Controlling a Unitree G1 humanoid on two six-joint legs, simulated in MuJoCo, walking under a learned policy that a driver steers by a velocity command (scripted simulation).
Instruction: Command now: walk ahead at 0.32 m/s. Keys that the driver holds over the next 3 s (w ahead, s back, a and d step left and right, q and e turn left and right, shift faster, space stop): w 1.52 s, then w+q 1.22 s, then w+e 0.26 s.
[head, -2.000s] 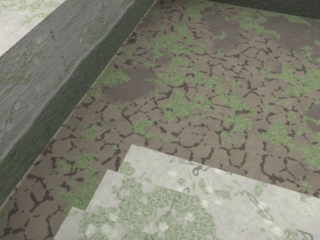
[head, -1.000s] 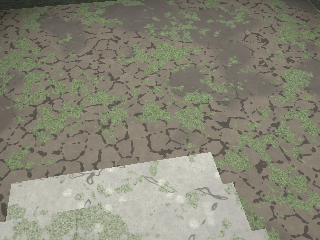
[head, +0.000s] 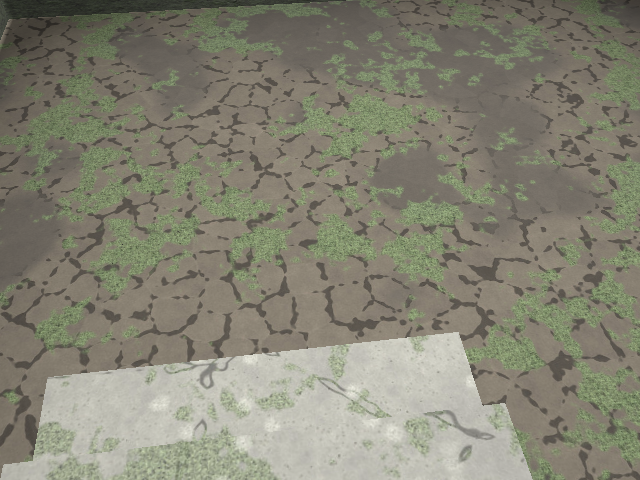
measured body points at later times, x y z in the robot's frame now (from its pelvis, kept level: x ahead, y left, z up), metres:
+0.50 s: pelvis +0.20 -0.01 -0.14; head +0.21 -0.02 +0.31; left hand +0.33 +0.21 -0.27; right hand +0.08 -0.21 -0.28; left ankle +0.01 +0.11 -0.63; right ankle +0.23 -0.10 -0.89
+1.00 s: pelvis +0.49 +0.07 -0.33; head +0.50 +0.09 +0.12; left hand +0.37 +0.27 -0.48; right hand +0.62 -0.16 -0.45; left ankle +0.56 +0.17 -1.06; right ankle +0.32 -0.09 -0.77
